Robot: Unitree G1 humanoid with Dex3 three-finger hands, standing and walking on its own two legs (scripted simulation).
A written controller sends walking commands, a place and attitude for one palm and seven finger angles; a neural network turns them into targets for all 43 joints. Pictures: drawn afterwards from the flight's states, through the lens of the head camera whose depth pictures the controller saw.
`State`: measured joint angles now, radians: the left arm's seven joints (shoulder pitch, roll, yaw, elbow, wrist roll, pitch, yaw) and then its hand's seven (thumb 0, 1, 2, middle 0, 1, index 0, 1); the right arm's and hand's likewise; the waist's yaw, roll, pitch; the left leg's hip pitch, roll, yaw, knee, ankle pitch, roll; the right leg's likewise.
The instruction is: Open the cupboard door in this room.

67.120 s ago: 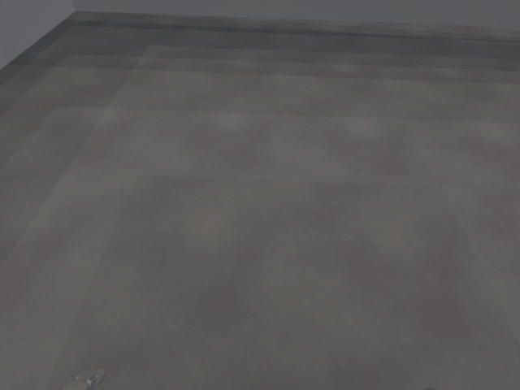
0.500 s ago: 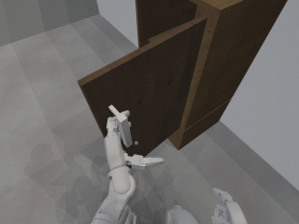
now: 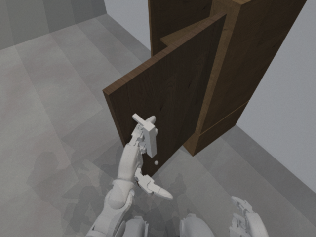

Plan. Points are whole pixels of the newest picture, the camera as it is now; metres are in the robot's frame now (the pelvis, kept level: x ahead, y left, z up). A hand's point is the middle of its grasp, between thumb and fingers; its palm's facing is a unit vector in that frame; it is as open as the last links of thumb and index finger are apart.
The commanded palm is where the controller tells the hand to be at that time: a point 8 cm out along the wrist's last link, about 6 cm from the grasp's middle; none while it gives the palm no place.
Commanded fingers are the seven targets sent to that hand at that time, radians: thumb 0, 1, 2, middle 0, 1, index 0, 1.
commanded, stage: slide the hand sideways off the handle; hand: left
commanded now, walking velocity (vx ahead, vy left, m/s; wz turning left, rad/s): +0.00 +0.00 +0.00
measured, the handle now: (145, 136) +0.35 +0.05 +0.05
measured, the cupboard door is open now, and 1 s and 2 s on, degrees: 100 100 100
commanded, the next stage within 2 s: draw the hand back to the body in 0.92 s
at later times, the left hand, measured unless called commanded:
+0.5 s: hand (139, 180) +0.24 +0.05 +0.04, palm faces -0.09 -1.00 +0.02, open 16.2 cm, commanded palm +0.22 +0.12 +0.04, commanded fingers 0.00 -0.50 0.30 -0.15 -0.30 -0.15 -0.30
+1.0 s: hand (113, 197) +0.21 +0.11 +0.04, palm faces -0.07 -1.00 +0.01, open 16.3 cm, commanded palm +0.19 +0.16 +0.04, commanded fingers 0.00 -0.50 0.30 -0.15 -0.30 -0.15 -0.30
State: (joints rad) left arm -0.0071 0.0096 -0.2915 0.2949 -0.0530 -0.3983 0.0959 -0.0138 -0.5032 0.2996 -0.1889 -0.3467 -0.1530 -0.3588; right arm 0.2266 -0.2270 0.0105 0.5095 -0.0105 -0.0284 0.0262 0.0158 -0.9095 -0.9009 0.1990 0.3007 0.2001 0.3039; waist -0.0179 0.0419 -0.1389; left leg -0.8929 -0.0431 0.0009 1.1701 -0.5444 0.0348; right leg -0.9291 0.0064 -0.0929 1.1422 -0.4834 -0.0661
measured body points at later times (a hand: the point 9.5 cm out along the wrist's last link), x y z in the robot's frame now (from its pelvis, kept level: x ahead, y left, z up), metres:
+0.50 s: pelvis +0.01 +0.00 +0.00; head +0.08 -0.01 +0.44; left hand +0.24 +0.11 +0.04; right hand +0.20 -0.21 -0.09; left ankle +0.01 +0.10 -0.65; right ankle +0.04 -0.08 -0.65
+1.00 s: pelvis +0.01 -0.01 -0.02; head +0.08 -0.01 +0.43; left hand +0.21 +0.16 +0.04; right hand +0.21 -0.23 -0.09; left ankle +0.01 +0.10 -0.65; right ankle +0.04 -0.08 -0.65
